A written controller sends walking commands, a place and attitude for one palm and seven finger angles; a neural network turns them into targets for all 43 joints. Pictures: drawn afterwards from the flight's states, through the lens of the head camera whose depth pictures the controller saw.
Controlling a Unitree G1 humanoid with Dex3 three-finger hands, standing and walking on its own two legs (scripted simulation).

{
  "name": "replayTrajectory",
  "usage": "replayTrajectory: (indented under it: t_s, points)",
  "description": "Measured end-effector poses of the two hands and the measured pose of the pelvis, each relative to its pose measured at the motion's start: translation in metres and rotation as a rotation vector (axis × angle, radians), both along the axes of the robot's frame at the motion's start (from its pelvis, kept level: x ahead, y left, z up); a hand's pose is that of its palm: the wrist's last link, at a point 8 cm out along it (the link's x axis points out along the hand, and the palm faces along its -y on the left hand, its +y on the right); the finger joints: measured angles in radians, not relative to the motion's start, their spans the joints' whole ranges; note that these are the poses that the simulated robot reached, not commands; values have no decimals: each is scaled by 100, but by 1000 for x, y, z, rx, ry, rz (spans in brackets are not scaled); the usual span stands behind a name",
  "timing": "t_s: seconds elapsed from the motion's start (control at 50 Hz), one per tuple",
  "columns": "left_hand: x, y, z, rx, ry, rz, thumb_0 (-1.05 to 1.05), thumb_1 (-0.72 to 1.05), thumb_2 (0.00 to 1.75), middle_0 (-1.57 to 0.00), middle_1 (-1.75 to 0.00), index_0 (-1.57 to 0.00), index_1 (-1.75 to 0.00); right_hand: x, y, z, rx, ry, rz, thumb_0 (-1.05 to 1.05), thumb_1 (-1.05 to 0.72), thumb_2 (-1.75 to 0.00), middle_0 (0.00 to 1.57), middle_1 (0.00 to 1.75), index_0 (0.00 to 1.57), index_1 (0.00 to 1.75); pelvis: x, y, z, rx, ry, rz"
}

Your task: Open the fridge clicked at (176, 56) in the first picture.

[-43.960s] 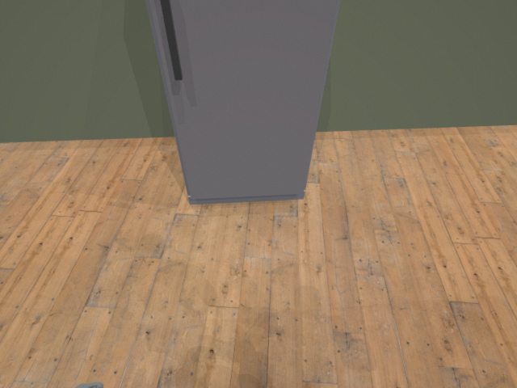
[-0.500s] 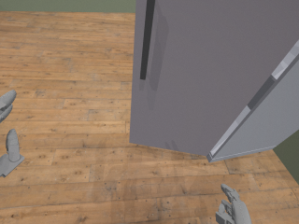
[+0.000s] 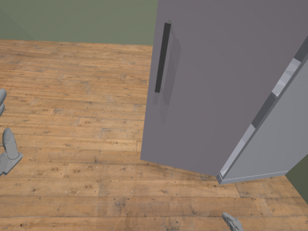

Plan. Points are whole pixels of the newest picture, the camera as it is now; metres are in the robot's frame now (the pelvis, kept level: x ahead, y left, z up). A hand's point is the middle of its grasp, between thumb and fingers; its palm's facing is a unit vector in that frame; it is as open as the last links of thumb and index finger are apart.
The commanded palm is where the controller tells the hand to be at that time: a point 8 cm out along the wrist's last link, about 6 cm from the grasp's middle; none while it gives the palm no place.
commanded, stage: stop stepping back and stand still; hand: left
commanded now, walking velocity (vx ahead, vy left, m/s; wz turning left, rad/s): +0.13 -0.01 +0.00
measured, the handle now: (162, 59) +0.77 +0.00 +0.13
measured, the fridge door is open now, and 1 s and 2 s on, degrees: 68 68 68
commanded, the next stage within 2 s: let the arm hang, fingers relaxed in 0.16 s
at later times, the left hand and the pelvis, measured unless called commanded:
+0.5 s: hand out of the picture +0.13 +0.20 -0.14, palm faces +0.02 -0.98 -0.19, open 7.4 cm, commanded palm none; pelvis -0.01 +0.01 -0.02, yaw +2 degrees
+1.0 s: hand out of the picture +0.00 +0.23 -0.16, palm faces +0.08 -0.97 -0.25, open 7.3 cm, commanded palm none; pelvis +0.02 +0.03 +0.01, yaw +3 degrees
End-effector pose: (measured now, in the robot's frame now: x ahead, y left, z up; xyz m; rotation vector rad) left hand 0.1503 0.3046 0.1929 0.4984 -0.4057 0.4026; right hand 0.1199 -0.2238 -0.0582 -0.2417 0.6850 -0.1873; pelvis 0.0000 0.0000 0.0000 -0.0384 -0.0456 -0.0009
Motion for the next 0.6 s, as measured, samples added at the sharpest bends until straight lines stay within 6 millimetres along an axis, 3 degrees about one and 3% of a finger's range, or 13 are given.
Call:
replayTrajectory:
  t_s: [0.06, 0.14, 0.22, 0.28, 0.32, 0.38, 0.42, 0.48, 0.54, 0.6]
  points:
    - [-7, 1, 8, 46, 8, 37, 2, 89, 90, -21, -30, -21, -30, -5, 1, -10, 18, 46, 18, 1, -90, -90, 21, 30, 20, 30, 2, -4, 1, -12, 18, 9]
    - [-8, 4, -9, 26, 54, 73, 1, 89, 90, -21, -30, -21, -30, 1, -7, -32, 6, 113, 48, 1, -90, -90, 21, 30, 20, 30, -5, -4, -12, 2, 32, 12]
    - [-2, 11, -24, -55, 97, 80, 1, 89, 90, -21, -30, -21, -30, 8, -11, -26, -27, 133, 33, 2, -90, -90, 21, 30, 20, 30, -2, 4, -7, 18, 30, 8]
    - [8, 15, -41, -66, 131, 45, 1, 89, 90, -21, -30, -21, -30, 19, -12, -22, -61, 70, 32, 2, -90, -90, 21, 30, 20, 30, 3, 15, -15, 3, 37, 21]
    - [25, 20, -85, -131, 321, 37, 1, 90, 90, -20, -30, -20, -30, 22, -12, -30, -49, 99, 55, 1, -90, -90, 21, 30, 20, 30, 1, 22, -17, 7, 46, 42]
    - [34, 10, -173, -295, 713, 49, 1, 90, 90, -20, -30, -20, -30, 17, -8, -39, -29, 154, 65, 1, -91, -90, 21, 29, 20, 30, -2, 26, -13, 8, 56, 69]
    - [21, -9, -226, -386, 938, 34, 1, 91, 90, -19, -30, -20, -30, 9, -4, -43, -17, 197, 72, 1, -91, -90, 21, 29, 20, 30, -4, 24, -11, 15, 53, 68]
    - [-17, -47, -290, -487, 1194, -8, 1, 91, 90, -20, -30, -20, -30, -8, -2, -52, 5, 271, 70, 1, -91, -90, 21, 29, 20, 30, -6, 16, -14, 42, 43, 48]
    - [-70, -80, -333, -572, 1419, -20, 1, 91, 90, -20, -30, -20, -30, -28, -3, -65, 29, 364, 37, 1, -90, -90, 21, 29, 20, 30, -7, 13, -18, 44, 36, 46]
    - [-100, -67, -339, -634, 1471, 93, -3, 99, 90, -21, -30, -21, -30, -55, 1, -73, 39, 493, 18, 1, -91, -90, 21, 29, 20, 30, -6, 15, -14, 17, 39, 70]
